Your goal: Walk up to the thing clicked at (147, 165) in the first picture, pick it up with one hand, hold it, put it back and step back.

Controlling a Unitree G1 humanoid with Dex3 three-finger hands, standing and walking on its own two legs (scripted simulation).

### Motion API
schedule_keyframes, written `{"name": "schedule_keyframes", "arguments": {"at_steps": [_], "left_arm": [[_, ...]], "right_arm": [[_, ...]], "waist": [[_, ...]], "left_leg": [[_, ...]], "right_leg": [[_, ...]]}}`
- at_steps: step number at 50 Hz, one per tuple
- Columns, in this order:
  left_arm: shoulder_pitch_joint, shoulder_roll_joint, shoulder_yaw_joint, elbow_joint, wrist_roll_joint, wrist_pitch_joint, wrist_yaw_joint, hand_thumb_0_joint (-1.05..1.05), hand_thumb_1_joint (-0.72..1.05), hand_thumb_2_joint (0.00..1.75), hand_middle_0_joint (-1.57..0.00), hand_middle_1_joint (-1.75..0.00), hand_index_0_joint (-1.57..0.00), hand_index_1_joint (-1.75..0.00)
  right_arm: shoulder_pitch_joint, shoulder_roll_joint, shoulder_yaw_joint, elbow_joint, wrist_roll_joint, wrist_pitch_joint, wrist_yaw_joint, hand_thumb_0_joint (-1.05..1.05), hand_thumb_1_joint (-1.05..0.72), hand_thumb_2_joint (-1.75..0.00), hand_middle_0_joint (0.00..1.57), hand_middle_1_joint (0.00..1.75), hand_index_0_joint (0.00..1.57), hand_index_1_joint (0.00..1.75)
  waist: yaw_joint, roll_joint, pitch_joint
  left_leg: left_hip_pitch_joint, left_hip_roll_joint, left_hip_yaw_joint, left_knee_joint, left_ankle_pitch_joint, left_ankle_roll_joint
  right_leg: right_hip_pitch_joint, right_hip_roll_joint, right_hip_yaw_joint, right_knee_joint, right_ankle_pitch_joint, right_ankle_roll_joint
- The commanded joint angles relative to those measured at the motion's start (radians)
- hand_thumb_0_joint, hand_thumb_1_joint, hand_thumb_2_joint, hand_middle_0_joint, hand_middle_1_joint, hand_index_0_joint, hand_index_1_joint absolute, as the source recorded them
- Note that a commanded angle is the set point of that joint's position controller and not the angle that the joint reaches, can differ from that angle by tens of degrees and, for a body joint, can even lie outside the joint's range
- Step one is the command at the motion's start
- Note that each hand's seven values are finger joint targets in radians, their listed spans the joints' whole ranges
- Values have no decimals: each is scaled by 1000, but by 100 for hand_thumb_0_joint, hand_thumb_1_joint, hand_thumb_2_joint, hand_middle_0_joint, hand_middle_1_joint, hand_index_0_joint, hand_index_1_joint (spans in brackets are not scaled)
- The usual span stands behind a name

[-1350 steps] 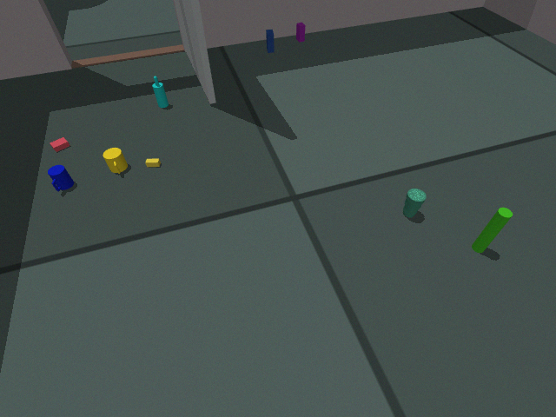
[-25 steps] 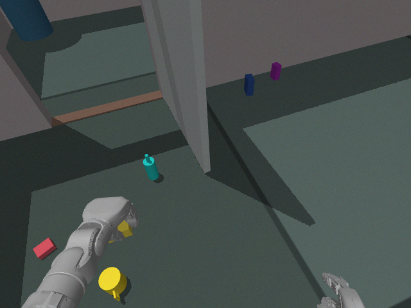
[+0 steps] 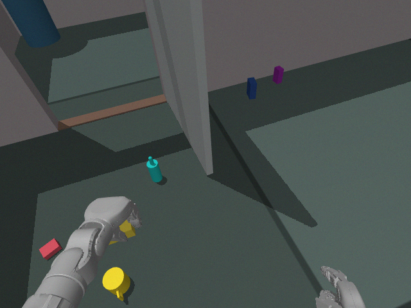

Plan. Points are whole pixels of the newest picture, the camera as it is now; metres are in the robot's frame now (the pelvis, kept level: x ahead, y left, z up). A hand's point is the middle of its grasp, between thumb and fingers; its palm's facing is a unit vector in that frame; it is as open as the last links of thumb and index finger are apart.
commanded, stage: hold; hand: left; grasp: from above
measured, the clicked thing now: (118, 231) +0.31 +0.23 -0.07
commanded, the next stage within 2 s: crouch in 0.74 s
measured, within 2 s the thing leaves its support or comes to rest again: neither
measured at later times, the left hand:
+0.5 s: hand (116, 231) +0.29 +0.22 -0.03, palm faces -0.45 -0.04 -0.89, open 5.0 cm
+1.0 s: hand (117, 228) +0.30 +0.22 -0.04, palm faces -0.45 -0.05 -0.89, open 5.0 cm
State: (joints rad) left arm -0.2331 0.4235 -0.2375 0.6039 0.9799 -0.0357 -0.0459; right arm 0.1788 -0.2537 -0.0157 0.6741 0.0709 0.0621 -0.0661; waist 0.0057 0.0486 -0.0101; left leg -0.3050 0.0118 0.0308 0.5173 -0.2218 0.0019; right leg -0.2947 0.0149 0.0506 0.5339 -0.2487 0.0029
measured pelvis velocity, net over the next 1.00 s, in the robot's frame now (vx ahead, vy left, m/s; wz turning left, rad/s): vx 0.02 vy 0.00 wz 0.01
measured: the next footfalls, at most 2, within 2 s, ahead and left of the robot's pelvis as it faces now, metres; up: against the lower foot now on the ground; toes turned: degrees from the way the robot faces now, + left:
none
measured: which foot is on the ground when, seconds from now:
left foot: down 0.00-1.00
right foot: down 0.00-1.00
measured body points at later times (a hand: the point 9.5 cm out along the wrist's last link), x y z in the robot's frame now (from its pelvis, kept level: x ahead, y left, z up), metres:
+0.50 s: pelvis +0.01 +0.00 +0.00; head +0.01 -0.02 +0.45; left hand +0.31 +0.22 +0.02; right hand +0.17 -0.25 -0.11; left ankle +0.03 +0.12 -0.73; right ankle +0.02 -0.12 -0.73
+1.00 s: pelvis +0.02 +0.00 +0.00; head +0.03 -0.02 +0.45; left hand +0.32 +0.22 +0.01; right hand +0.17 -0.25 -0.11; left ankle +0.03 +0.12 -0.73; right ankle +0.02 -0.12 -0.73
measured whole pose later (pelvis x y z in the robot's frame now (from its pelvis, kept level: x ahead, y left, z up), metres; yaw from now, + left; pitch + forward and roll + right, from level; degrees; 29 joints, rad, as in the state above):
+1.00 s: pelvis +0.02 +0.00 +0.00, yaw +0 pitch +1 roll +0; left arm -0.21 0.42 -0.22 0.61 0.99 -0.05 -0.03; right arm 0.17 -0.25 -0.02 0.67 0.08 0.10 -0.07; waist 0.00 0.04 -0.01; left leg -0.27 0.01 0.02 0.48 -0.23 0.00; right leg -0.26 0.01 0.04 0.49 -0.25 0.00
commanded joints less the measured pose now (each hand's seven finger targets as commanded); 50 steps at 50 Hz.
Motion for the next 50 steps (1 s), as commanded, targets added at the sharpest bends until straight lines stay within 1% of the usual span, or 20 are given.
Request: {"name": "schedule_keyframes", "arguments": {"at_steps": [1,2,7,11,13,19,20,22,25,27,28,30,32,34,36,39,41,43,46,50], "left_arm": [[-333,207,113,-196,-10,-4,31,0,90,2,-120,-11,-126,-5],[-313,214,122,-194,-13,-4,32,0,90,1,-120,-11,-126,-5],[-283,185,99,-197,-18,-3,22,0,90,0,-120,-10,-126,-4],[-332,223,124,-226,-6,-8,23,0,90,0,-120,-9,-126,-3],[-338,191,100,-220,-9,-5,22,0,91,0,-120,-11,-127,-4],[-264,197,119,-190,-9,-2,30,0,91,0,-122,-7,-127,-2],[-274,193,107,-209,-6,-4,28,0,90,0,-122,-7,-127,-2],[-294,220,133,-201,-2,-6,29,0,90,0,-121,-6,-127,-1],[-353,204,111,-222,-4,-14,32,0,91,2,-123,-8,-128,-3],[-323,212,128,-206,-5,-15,40,0,92,0,-120,-11,-128,-4],[-312,215,139,-198,-9,-15,44,0,92,1,-122,-10,-128,-3],[-287,171,97,-202,-10,-14,40,0,92,2,-123,-8,-129,-2],[-289,209,130,-206,-6,-12,46,0,91,0,-122,-6,-128,0],[-299,209,127,-219,-11,-15,43,0,89,0,-122,-5,-127,0],[-303,198,113,-196,-8,-12,42,0,93,0,-123,-6,-129,0],[-284,209,131,-190,-6,-12,46,0,92,0,-121,-6,-128,0],[-300,189,104,-193,-9,-12,39,0,93,0,-121,-8,-128,0],[-277,209,127,-188,-5,-12,41,0,89,0,-110,-10,-121,0],[-230,170,102,-169,-4,-16,42,0,88,0,-120,-6,-126,0],[-207,155,102,-104,18,-31,83,0,88,0,-118,-6,-126,0]], "right_arm": [[-98,-123,-37,-140,3,-49,-15,0,-90,-90,20,30,20,30],[-105,-121,-37,-143,4,-49,-16,0,-90,-90,20,30,20,30],[-113,-120,-33,-146,4,-46,-16,0,-90,-90,20,30,20,30],[-111,-119,-33,-144,4,-42,-18,0,-90,-90,20,30,20,30],[-112,-116,-31,-141,3,-43,-19,0,-90,-90,20,30,20,30],[-114,-116,-33,-144,5,-36,-18,0,-90,-90,20,30,20,30],[-120,-115,-34,-147,5,-35,-18,0,-90,-90,20,30,20,30],[-116,-115,-32,-143,5,-32,-19,0,-90,-90,20,30,20,30],[-114,-114,-33,-139,5,-32,-20,0,-90,-90,20,30,20,30],[-109,-119,-37,-134,4,-32,-19,0,-90,-90,20,30,20,30],[-110,-119,-39,-136,3,-32,-20,0,-90,-90,20,30,20,30],[-107,-114,-39,-135,2,-32,-18,0,-90,-90,20,30,20,30],[-107,-118,-42,-133,4,-31,-20,0,-90,-90,20,30,20,30],[-99,-117,-45,-130,5,-29,-19,0,-90,-90,20,30,20,30],[-96,-118,-43,-128,6,-27,-19,0,-90,-90,20,30,20,30],[-99,-119,-46,-131,7,-23,-19,0,-90,-90,20,30,20,30],[-97,-119,-46,-130,7,-23,-17,0,-90,-90,20,30,20,30],[-97,-118,-48,-130,7,-21,-17,0,-87,-89,20,30,20,30],[-94,-120,-49,-140,9,-15,-14,0,-89,-90,20,30,20,30],[-86,-117,-47,-136,4,-5,-10,0,-89,-90,20,30,20,30]], "waist": [[-2,-30,-226],[9,-39,-225],[-1,-29,-200],[2,-26,-220],[-7,-33,-228],[13,-34,-207],[8,-31,-215],[8,-37,-210],[-6,-25,-220],[0,-18,-225],[7,-12,-226],[-1,-16,-236],[10,-30,-245],[5,-33,-266],[0,-42,-244],[10,-28,-237],[1,-42,-231],[10,-23,-234],[0,-52,-211],[-9,-91,-173]], "left_leg": [[145,-25,4,-76,96,19],[144,-26,1,-80,101,18],[150,-21,0,-94,91,15],[163,-28,7,-90,102,19],[173,-29,6,-85,118,20],[164,-27,4,-99,121,16],[168,-27,3,-97,130,16],[158,-30,5,-93,121,19],[173,-30,5,-93,116,18],[175,-26,2,-97,115,16],[175,-24,-2,-100,123,13],[187,-24,-2,-93,151,13],[183,-28,1,-83,175,15],[191,-30,6,-77,203,19],[186,-26,2,-82,198,18],[182,-27,3,-87,200,16],[184,-24,0,-85,201,17],[181,-29,4,-83,208,17],[178,-29,5,-82,211,18],[130,-32,-1,-60,189,17]], "right_leg": [[26,21,-14,-117,79,-10],[33,21,-16,-120,78,-11],[29,23,-17,-122,70,-15],[36,19,-11,-131,81,-12],[33,18,-12,-129,102,-8],[50,20,-19,-132,97,-14],[47,21,-20,-131,106,-14],[50,18,-17,-136,99,-11],[35,18,-11,-136,96,-11],[43,21,-16,-133,91,-15],[46,24,-19,-129,97,-18],[48,24,-21,-123,126,-16],[65,20,-21,-128,152,-11],[76,17,-17,-124,192,-8],[67,21,-22,-123,183,-10],[68,22,-24,-123,179,-15],[69,22,-26,-126,182,-12],[71,18,-23,-127,191,-13],[61,19,-23,-123,201,-12],[28,17,-29,-108,177,-11]]}}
